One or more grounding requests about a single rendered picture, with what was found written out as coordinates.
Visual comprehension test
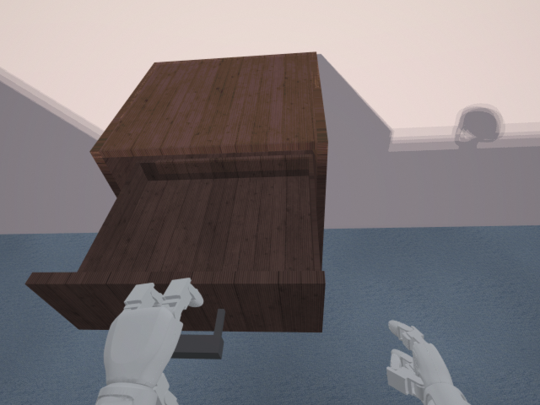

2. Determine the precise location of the right robot hand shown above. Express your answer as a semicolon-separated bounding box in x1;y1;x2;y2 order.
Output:
386;320;453;404

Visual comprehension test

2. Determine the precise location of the drawer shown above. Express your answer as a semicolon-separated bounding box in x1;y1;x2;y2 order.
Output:
25;154;326;332

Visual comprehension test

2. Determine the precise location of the handle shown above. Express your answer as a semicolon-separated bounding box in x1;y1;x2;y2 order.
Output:
171;309;225;359

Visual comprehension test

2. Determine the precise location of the right robot forearm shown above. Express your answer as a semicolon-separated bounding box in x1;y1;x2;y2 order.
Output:
424;383;471;405

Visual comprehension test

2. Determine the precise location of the left robot forearm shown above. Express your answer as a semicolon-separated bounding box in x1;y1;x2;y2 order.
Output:
95;382;158;405

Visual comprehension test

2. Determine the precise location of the cabinet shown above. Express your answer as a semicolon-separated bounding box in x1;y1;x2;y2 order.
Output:
90;51;328;269

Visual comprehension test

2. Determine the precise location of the left robot hand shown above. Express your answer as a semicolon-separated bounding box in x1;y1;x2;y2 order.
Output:
104;278;203;405

